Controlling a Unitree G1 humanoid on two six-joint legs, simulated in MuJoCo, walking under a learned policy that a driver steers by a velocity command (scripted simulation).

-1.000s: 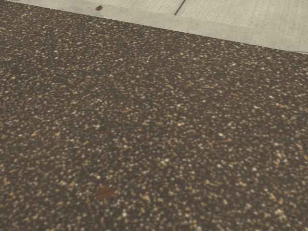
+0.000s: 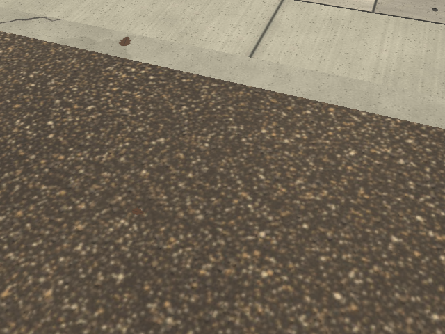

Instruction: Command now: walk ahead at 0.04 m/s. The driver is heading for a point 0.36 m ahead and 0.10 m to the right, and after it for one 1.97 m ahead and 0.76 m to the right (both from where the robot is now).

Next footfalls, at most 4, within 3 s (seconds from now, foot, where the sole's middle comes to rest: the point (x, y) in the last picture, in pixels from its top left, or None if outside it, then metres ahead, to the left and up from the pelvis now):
1.10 left None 0.43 0.13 -0.77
1.66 right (294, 284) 0.64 -0.19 -0.77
2.18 left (279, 191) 1.01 -0.18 -0.77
2.72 right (372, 168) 1.11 -0.55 -0.77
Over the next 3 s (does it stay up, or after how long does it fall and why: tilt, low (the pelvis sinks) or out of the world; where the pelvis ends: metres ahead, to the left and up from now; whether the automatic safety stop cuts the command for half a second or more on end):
stays up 1.14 -0.47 0.02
